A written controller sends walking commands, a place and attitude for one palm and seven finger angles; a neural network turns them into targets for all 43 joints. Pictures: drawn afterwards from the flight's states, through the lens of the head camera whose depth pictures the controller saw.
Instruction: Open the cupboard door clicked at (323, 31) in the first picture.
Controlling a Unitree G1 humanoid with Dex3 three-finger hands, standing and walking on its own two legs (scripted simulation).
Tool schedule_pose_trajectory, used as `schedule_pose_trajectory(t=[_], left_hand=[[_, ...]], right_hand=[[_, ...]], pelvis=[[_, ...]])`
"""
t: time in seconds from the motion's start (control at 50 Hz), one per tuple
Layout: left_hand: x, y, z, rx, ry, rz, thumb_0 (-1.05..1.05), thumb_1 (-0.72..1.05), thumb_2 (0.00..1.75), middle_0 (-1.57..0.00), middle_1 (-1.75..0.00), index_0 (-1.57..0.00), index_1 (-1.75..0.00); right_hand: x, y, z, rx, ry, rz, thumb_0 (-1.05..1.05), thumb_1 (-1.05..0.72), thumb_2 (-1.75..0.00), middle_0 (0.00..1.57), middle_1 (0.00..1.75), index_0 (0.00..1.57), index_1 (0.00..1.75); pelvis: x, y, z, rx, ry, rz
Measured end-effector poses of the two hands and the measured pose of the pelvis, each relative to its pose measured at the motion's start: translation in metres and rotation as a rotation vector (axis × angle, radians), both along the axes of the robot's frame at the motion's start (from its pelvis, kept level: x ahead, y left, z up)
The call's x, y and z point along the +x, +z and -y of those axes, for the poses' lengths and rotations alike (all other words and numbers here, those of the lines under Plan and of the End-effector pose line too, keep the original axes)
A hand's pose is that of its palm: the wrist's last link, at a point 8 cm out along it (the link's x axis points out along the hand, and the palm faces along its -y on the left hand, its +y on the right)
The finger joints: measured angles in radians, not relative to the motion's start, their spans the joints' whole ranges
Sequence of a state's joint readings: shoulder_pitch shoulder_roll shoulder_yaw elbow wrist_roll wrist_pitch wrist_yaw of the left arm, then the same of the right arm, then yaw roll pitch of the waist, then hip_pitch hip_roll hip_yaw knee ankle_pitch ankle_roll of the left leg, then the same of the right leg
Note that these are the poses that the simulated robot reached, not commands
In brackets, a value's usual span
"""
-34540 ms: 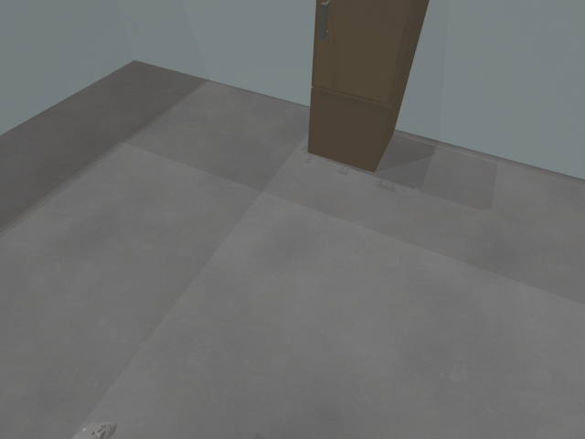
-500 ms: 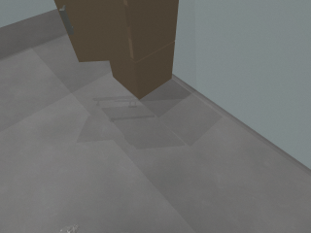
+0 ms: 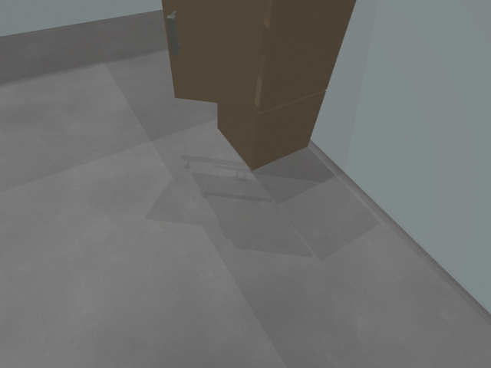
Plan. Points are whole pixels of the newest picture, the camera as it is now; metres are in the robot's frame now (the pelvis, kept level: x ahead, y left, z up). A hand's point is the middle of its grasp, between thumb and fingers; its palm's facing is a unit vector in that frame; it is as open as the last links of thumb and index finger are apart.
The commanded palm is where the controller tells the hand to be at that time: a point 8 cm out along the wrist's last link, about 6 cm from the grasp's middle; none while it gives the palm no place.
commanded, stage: take the last steps up to it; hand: left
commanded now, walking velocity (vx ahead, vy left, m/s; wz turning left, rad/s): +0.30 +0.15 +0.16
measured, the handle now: (174, 33) +1.12 +0.34 -0.04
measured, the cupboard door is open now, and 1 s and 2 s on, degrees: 53 53 53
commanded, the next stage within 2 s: come to a stop and stand still in 1.36 s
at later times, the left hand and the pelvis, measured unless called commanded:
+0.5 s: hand (170, 305) +0.24 +0.16 -0.15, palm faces +0.09 -0.98 -0.19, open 7.4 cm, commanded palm none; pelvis +0.15 -0.01 +0.00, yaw +5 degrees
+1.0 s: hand (117, 278) +0.29 +0.29 -0.17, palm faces +0.17 -0.97 -0.18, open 7.4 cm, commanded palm none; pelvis +0.32 +0.11 +0.01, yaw +5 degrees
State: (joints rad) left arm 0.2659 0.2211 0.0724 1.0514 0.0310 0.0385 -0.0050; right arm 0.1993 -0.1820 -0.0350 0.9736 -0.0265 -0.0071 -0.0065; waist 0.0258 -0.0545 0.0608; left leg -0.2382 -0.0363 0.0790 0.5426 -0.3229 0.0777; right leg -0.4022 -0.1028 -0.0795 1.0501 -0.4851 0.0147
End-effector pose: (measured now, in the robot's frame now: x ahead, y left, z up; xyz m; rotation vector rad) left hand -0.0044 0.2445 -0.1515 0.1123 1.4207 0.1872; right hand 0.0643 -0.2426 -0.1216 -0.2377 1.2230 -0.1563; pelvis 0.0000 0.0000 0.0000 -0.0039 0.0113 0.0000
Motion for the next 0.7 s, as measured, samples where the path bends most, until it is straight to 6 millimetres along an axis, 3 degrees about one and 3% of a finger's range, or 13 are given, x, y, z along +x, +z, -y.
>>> schedule_pose_trajectory(t=[0.14,0.26,0.36,0.4,0.46,0.5,0.56,0.64,0.7], left_hand=[[0.076,0.021,-0.010,0.013,-0.024,0.138,0.01,0.91,0.90,-0.20,-0.30,-0.20,-0.30],[0.157,0.029,0.001,0.022,-0.082,0.231,0.01,0.91,0.90,-0.20,-0.30,-0.20,-0.30],[0.228,0.028,0.022,0.028,-0.128,0.324,0.01,0.91,0.90,-0.20,-0.30,-0.20,-0.30],[0.245,0.027,0.028,0.033,-0.115,0.369,0.01,0.91,0.90,-0.20,-0.30,-0.20,-0.30],[0.244,0.030,0.032,0.031,-0.065,0.360,0.01,0.91,0.90,-0.20,-0.30,-0.20,-0.30],[0.233,0.030,0.033,0.027,-0.030,0.309,0.00,0.91,0.90,-0.20,-0.30,-0.20,-0.30],[0.218,0.033,0.017,0.065,0.052,0.256,-0.02,0.96,0.90,-0.21,-0.30,-0.21,-0.30],[0.191,0.032,-0.001,0.064,0.088,0.131,-0.02,0.96,0.90,-0.21,-0.30,-0.21,-0.30],[0.172,0.027,-0.011,0.042,0.125,0.032,-0.01,0.95,0.90,-0.20,-0.30,-0.20,-0.30]], right_hand=[[-0.029,0.001,-0.023,0.045,-0.030,-0.141,0.00,-0.91,-0.90,0.20,0.30,0.20,0.30],[-0.046,-0.008,-0.030,0.091,-0.090,-0.256,0.01,-0.91,-0.90,0.20,0.30,0.20,0.30],[-0.045,-0.024,-0.025,0.124,-0.128,-0.348,0.01,-0.91,-0.90,0.20,0.30,0.20,0.30],[-0.034,-0.031,-0.019,0.130,-0.123,-0.378,0.01,-0.91,-0.90,0.20,0.30,0.20,0.30],[0.002,-0.029,-0.008,0.115,-0.094,-0.372,0.01,-0.91,-0.90,0.20,0.30,0.20,0.30],[0.038,-0.025,-0.003,0.102,-0.073,-0.328,0.01,-0.91,-0.90,0.20,0.30,0.20,0.30],[0.098,-0.017,-0.001,0.086,-0.029,-0.239,0.01,-0.91,-0.90,0.20,0.30,0.19,0.30],[0.180,-0.008,-0.011,0.076,0.033,-0.116,0.01,-0.92,-0.90,0.20,0.30,0.19,0.30],[0.240,-0.003,-0.030,0.074,0.091,-0.037,0.01,-0.92,-0.90,0.19,0.30,0.19,0.30]], pelvis=[[0.031,0.013,-0.008,-0.010,0.027,-0.004],[0.066,0.010,-0.004,0.007,0.029,-0.002],[0.106,-0.004,0.008,0.025,0.036,0.003],[0.118,-0.009,0.012,0.020,0.057,0.015],[0.136,-0.004,0.013,0.013,0.082,0.025],[0.149,0.002,0.012,0.013,0.088,0.020],[0.169,0.010,0.009,0.014,0.099,0.007],[0.196,0.014,-0.005,0.018,0.108,-0.003],[0.218,0.013,-0.022,0.015,0.113,-0.004]])
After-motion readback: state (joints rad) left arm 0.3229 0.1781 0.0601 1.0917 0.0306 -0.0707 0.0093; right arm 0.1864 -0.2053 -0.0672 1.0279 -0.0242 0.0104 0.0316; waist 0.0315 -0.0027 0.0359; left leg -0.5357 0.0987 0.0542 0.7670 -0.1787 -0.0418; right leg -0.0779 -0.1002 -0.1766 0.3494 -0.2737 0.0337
